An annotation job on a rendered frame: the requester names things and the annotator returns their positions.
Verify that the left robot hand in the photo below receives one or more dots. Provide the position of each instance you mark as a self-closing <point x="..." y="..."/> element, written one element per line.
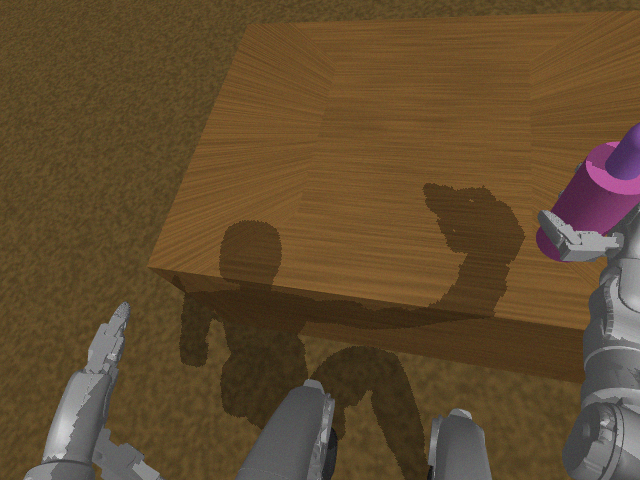
<point x="78" y="429"/>

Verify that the left robot arm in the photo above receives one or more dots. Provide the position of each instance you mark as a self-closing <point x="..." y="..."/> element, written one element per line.
<point x="61" y="470"/>

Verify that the left robot foot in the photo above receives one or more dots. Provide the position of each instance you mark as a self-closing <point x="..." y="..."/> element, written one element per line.
<point x="329" y="465"/>

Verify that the right robot hand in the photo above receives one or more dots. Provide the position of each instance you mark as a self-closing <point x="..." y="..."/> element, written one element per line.
<point x="622" y="241"/>

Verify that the right robot arm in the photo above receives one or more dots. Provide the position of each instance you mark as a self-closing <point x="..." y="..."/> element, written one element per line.
<point x="604" y="443"/>

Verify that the bottle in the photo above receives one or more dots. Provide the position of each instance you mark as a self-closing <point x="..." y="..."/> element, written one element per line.
<point x="605" y="188"/>

